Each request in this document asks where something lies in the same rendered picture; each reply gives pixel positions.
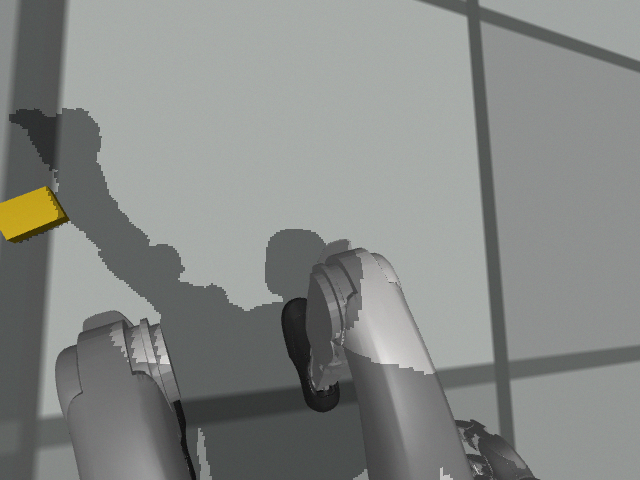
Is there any right robot foot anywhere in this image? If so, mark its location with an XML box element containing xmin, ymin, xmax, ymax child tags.
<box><xmin>281</xmin><ymin>298</ymin><xmax>340</xmax><ymax>412</ymax></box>

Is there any small box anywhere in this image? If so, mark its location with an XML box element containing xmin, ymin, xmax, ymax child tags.
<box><xmin>0</xmin><ymin>186</ymin><xmax>70</xmax><ymax>243</ymax></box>

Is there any left robot foot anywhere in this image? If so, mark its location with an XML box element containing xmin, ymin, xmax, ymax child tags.
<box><xmin>173</xmin><ymin>400</ymin><xmax>196</xmax><ymax>480</ymax></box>

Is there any right robot hand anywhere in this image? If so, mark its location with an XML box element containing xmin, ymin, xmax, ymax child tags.
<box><xmin>455</xmin><ymin>419</ymin><xmax>535</xmax><ymax>480</ymax></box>

